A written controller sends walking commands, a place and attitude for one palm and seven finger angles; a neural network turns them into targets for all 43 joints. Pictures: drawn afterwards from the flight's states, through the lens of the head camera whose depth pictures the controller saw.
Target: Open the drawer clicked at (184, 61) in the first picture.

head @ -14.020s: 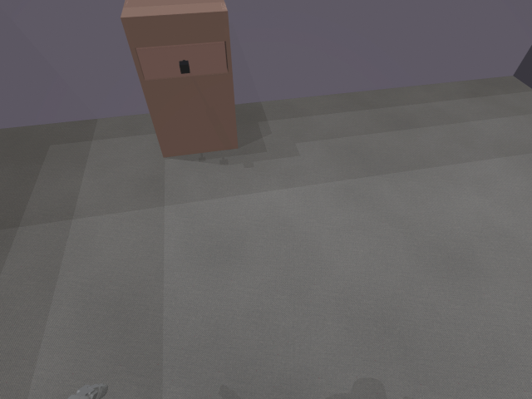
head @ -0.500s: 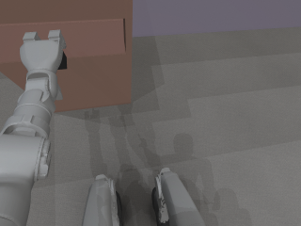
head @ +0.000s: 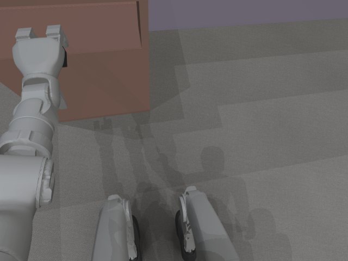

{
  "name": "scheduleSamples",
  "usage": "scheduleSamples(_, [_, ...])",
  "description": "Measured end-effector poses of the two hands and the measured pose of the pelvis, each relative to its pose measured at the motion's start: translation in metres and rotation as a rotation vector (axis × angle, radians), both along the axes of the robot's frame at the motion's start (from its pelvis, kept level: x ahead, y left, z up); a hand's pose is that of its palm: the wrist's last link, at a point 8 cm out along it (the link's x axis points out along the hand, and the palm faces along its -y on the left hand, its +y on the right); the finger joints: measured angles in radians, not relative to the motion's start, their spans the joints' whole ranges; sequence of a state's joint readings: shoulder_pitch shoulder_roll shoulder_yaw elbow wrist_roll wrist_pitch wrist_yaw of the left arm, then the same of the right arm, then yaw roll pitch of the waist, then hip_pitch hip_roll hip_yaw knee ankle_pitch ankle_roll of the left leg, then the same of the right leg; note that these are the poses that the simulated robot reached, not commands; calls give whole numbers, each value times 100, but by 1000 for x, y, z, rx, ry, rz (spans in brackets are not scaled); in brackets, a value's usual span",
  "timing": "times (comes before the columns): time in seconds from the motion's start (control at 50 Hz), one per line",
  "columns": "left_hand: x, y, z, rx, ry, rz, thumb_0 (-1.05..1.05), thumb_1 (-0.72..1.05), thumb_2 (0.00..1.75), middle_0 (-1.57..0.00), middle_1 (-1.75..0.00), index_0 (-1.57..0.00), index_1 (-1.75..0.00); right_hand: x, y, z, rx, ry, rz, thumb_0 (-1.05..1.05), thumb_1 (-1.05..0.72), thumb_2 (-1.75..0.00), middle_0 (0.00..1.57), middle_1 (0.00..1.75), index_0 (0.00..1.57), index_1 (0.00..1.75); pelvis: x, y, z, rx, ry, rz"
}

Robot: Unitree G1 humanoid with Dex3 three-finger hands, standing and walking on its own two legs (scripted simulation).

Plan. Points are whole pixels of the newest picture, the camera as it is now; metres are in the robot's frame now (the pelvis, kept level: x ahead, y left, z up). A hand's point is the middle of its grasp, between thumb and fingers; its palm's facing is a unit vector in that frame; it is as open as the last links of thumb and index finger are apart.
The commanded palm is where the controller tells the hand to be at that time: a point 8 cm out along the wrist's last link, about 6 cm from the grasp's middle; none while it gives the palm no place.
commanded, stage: lower the fingers behind the handle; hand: left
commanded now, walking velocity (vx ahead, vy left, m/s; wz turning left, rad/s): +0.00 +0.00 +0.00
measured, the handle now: (53, 47) +0.60 +0.22 -0.03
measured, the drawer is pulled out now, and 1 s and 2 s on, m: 0.00 0.00 0.09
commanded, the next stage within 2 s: close the thumb around the handle in 0.26 s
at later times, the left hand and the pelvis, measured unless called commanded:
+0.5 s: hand (52, 69) +0.55 +0.22 -0.04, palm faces -0.04 -0.01 -1.00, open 13.5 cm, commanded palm +0.54 +0.19 +0.01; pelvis +0.00 +0.00 +0.00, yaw +0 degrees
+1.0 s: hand (54, 70) +0.55 +0.22 -0.04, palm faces -0.04 -0.03 -1.00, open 7.8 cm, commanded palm +0.54 +0.20 +0.01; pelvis +0.00 +0.00 +0.00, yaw +0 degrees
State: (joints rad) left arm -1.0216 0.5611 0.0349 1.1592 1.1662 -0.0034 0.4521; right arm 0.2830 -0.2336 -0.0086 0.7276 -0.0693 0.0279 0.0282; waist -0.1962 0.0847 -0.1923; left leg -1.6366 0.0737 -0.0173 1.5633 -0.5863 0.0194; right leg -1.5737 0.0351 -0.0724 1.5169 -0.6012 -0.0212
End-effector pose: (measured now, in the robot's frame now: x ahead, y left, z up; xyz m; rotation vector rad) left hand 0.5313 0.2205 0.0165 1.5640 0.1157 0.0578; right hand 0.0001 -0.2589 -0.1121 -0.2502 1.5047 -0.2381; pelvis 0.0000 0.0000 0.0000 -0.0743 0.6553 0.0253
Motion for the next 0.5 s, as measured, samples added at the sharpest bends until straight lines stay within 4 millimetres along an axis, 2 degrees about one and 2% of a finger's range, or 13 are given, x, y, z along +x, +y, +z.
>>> scheduleSamples(0.4, [5, 1, -2, -10, 7, -10, 0, -49, 30, -32, -120, -31, -120, -1, -2, 2, -19, 1, 0, 0, -91, -90, 20, 30, 20, 30, 0, 2, -2, -4, 6, -1])
scheduleSamples(0.5, [2, 1, -1, -9, 1, -14, 0, -42, 33, -33, -121, -31, -121, -3, 1, 3, -9, 16, -3, 0, -91, -90, 20, 30, 20, 30, 1, 3, 0, -4, 3, 0])
